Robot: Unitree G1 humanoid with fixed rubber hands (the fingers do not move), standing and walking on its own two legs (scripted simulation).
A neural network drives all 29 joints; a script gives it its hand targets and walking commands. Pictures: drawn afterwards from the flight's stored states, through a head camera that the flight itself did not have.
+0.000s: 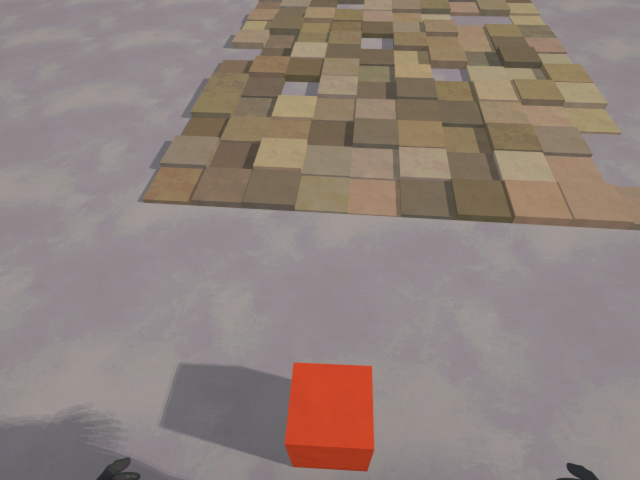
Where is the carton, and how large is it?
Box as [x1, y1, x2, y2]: [285, 362, 373, 470]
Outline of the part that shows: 293,362 285,436 285,446 292,465 301,467 367,470 373,451 371,366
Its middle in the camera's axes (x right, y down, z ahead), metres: +0.02 +0.49 +1.07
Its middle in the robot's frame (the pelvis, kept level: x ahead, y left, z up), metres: +0.38 +0.02 -0.66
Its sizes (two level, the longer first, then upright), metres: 0.210 0.200 0.250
